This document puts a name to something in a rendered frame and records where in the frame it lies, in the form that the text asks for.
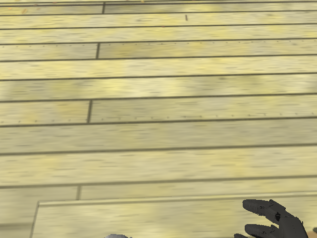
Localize robot right hand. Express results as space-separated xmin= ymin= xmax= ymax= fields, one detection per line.
xmin=234 ymin=199 xmax=308 ymax=238

